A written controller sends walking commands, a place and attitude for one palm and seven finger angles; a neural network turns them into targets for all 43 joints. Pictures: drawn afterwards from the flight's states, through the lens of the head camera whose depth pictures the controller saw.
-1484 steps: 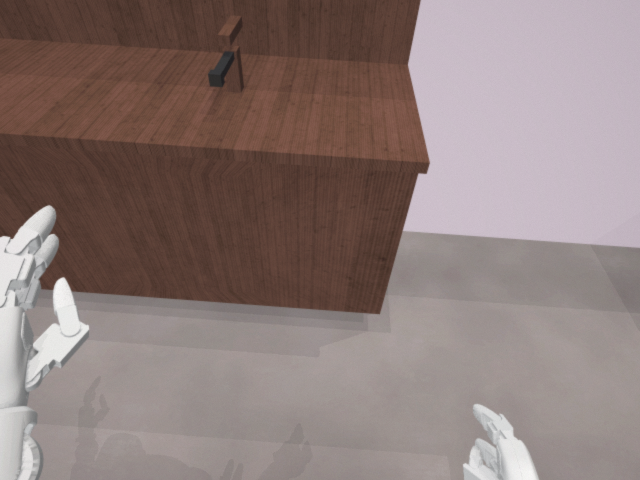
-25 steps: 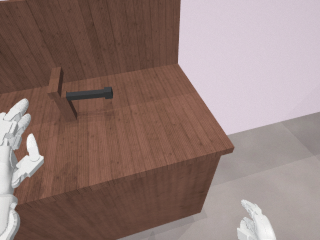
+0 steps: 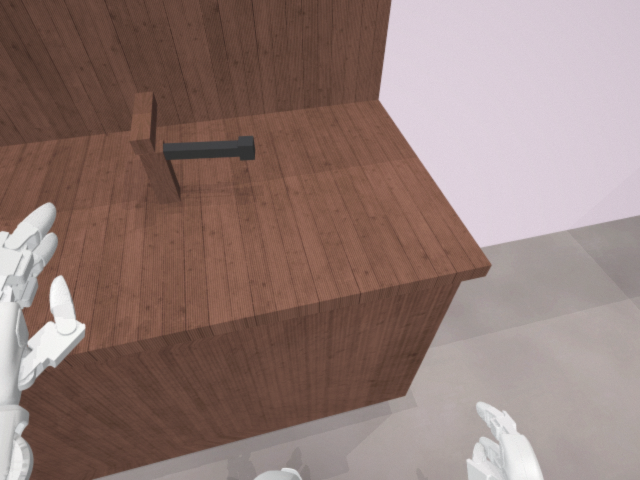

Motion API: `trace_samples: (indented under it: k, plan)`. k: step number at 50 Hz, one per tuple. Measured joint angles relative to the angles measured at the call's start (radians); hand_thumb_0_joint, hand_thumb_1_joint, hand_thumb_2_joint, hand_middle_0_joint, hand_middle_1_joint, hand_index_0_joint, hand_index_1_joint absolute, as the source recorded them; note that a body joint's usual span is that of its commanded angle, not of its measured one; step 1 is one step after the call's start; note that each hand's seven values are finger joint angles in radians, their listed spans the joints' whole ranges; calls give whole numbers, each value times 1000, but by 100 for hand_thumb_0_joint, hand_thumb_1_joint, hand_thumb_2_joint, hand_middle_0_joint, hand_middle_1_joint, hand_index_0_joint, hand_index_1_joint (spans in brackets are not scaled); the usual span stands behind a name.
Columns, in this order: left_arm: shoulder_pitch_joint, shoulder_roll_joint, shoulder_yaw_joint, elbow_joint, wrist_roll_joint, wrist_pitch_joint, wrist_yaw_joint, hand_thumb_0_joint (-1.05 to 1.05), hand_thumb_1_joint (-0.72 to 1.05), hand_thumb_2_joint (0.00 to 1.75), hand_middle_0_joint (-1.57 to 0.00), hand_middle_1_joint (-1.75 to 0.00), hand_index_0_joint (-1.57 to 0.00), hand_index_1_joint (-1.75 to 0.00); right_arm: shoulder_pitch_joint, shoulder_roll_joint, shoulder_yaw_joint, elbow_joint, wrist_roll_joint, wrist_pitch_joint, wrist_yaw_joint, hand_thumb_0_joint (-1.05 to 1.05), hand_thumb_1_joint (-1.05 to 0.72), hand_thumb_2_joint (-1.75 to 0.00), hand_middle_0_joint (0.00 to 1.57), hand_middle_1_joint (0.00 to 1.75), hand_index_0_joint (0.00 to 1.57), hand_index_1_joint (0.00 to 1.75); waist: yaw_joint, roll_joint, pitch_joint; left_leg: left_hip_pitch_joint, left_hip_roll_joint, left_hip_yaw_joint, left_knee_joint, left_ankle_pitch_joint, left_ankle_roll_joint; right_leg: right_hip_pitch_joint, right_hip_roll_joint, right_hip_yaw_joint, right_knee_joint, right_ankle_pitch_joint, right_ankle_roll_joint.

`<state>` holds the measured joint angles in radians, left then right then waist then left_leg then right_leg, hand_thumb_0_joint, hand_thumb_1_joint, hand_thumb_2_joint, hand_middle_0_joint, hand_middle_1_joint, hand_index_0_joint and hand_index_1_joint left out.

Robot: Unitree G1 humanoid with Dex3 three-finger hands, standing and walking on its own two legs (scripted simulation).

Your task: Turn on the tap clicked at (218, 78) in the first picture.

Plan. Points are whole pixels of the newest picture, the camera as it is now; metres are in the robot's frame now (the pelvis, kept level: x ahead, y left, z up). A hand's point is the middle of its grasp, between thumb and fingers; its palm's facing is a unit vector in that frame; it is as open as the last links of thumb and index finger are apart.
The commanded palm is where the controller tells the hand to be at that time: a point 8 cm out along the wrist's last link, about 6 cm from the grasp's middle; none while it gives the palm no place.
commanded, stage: step back with the hand held close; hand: left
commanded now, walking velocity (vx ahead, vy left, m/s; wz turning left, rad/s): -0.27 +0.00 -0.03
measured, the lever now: (246, 148) +0.58 +0.18 +0.09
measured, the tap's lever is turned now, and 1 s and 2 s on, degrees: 81 81 81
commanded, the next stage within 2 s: stop stepping back and stand still in 0.46 s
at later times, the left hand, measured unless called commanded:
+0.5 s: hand out of the picture +0.10 +0.25 +0.17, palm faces +0.37 -0.83 -0.42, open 7.4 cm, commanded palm +0.05 +0.29 +0.19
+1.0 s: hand out of the picture -0.03 +0.26 +0.18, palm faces +0.48 -0.80 -0.36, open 7.4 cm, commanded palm -0.07 +0.29 +0.19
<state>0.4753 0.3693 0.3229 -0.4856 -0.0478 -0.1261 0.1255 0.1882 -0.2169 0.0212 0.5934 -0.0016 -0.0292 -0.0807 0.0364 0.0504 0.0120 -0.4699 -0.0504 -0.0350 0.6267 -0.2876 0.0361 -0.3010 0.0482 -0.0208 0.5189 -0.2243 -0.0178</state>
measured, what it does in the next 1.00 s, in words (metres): walks backwards: left foot, then right foot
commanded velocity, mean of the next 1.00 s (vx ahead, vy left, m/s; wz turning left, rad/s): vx -0.08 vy -0.01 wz -0.02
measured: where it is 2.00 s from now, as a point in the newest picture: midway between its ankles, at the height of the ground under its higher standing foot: outside the picture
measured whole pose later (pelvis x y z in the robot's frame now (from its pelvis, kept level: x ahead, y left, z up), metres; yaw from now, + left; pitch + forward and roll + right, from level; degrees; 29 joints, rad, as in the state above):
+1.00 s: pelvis -0.22 +0.00 +0.00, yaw +2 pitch -2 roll +0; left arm 0.45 0.36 0.36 -0.44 -0.05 -0.13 0.15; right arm 0.31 -0.18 0.01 0.66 0.02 -0.09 -0.06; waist 0.00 0.01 -0.05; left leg -0.21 0.05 -0.01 0.58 -0.35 -0.01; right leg -0.35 0.01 -0.07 0.69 -0.37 -0.01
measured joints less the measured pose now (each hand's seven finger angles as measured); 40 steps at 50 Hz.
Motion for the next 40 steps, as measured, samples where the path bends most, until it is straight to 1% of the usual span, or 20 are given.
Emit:
trace_samples:
  k: [2,4,6,7,8,11,14,18,22,23,25,27,28,30,31,33,36,37,38,40]
  plan:
    - [-3,-5,-20,-16,-7,2,6,1,89,89,-21,-31,-21,-30,1,4,-1,15,4,4,5,1,-90,-90,20,30,20,30,0,-23,0,-20,-1,-1,126,-47,-22,-8,-11,0,16,-3,0]
    - [-9,-2,-30,-36,-11,-2,9,1,89,89,-21,-31,-21,-30,5,10,0,21,8,11,8,1,-90,-90,20,30,20,30,-8,-60,-7,-2,6,1,191,-73,-31,-20,-30,2,35,-9,6]
    - [-21,10,-25,-58,-13,-9,11,1,89,89,-21,-31,-22,-30,9,8,2,12,8,12,8,1,-90,-90,20,30,20,30,-26,-89,-14,51,29,0,132,-46,-30,-47,-50,-1,67,-19,18]
    - [-25,19,-17,-74,-13,-13,12,1,89,89,-21,-31,-22,-30,10,-2,2,-1,8,11,6,1,-90,-90,20,30,20,30,-36,-87,-17,86,48,-11,56,10,-27,-68,-52,-8,92,-26,25]
    - [-34,31,-4,-86,-13,-17,14,1,89,89,-21,-31,-22,-30,1,-5,-4,-7,6,7,3,1,-90,-90,20,30,20,30,-46,-93,-11,90,43,-13,29,-6,-30,-94,-63,-9,123,-35,31]
    - [-42,63,48,-89,-13,-26,19,1,89,89,-21,-31,-22,-30,-36,16,-21,-3,-4,-9,8,1,-90,-90,20,30,20,30,-34,-120,33,81,29,22,19,21,-17,-159,-48,57,273,-180,25]
    - [-14,74,76,-96,-19,-15,13,1,89,89,-21,-31,-21,-30,-35,37,-20,-3,-13,-34,24,1,-90,-90,20,30,20,30,-30,-99,45,90,49,28,-40,80,-13,-177,-13,65,355,-229,32]
    - [12,50,60,-105,-18,-5,11,1,89,90,-21,-31,-21,-30,-11,48,-7,-1,-8,-41,36,1,-90,-90,20,30,20,30,-15,-59,33,88,74,26,-106,145,-22,-105,-8,47,252,-179,35]
    - [23,33,40,-82,-6,7,9,1,89,90,-21,-31,-21,-30,2,48,7,2,-8,-35,32,1,-90,-90,20,30,20,30,-5,-31,10,35,85,25,-94,172,-30,29,-15,40,50,-77,28]
    - [15,25,34,-70,-2,7,6,1,89,90,-21,-31,-21,-30,-2,43,7,7,-8,-33,30,1,-90,-90,20,30,20,30,0,-14,11,11,96,20,-66,157,-33,45,-6,33,5,-66,22]
    - [-9,3,9,-48,0,5,3,1,89,90,-21,-31,-21,-30,-16,30,0,32,-6,-25,26,1,-90,-90,20,30,20,30,-3,21,27,-35,104,-4,48,3,-43,41,15,15,-11,-34,12]
    - [-25,0,-16,-39,-3,-3,0,1,89,89,-21,-31,-21,-30,-15,29,-7,59,3,-20,23,1,-90,-90,20,30,20,30,2,-11,22,-87,56,-4,285,-128,-65,23,-8,20,-12,-10,8]
    - [-24,1,-19,-41,-3,-7,-1,1,89,89,-21,-31,-21,-30,-13,31,-8,65,6,-14,22,1,-90,-90,20,30,20,30,2,-37,16,-98,35,5,386,-155,-72,13,-23,29,-15,1,8]
    - [-10,5,-9,-48,-3,-16,0,1,89,89,-21,-31,-22,-30,-12,33,-4,59,6,-3,19,1,-90,-90,20,30,20,30,-14,-83,1,-82,20,28,485,-164,-76,-8,-47,42,-24,25,10]
    - [-4,11,-2,-50,-4,-18,1,1,89,89,-21,-31,-22,-30,-11,33,-3,49,7,0,17,1,-90,-90,20,30,20,30,-27,-100,-8,-56,23,38,479,-163,-72,-22,-57,44,-24,35,13]
    - [-1,25,10,-52,-5,-18,4,1,89,89,-21,-31,-22,-30,-6,25,-10,24,11,-6,9,1,-90,-90,20,30,20,30,-55,-119,-27,20,40,44,381,-165,-54,-57,-72,37,-9,46,20]
    - [6,36,23,-78,-5,-18,14,1,89,89,-21,-31,-22,-30,7,-11,-31,-11,13,-30,-4,1,-90,-90,20,30,20,30,-86,-105,-50,190,77,26,64,-106,-23,-130,-78,14,65,34,34]
    - [9,42,30,-89,-9,-20,19,1,89,89,-21,-31,-22,-30,8,-22,-43,-19,12,-40,-10,1,-90,-90,20,30,20,30,-92,-102,-50,231,79,24,-24,-144,-46,-161,-84,10,114,17,34]
    - [9,52,42,-87,-10,-21,25,1,89,89,-21,-31,-22,-30,2,-11,-53,-9,13,-44,-15,1,-90,-90,20,30,20,30,-86,-133,-37,238,56,40,-26,-149,-56,-185,-96,36,182,-48,29]
    - [24,54,64,-69,-4,-17,30,1,89,89,-21,-31,-22,-30,13,7,-60,6,15,-52,-12,1,-90,-90,20,30,20,30,-68,-154,-31,256,43,64,-25,-111,-51,-224,-74,54,353,-156,27]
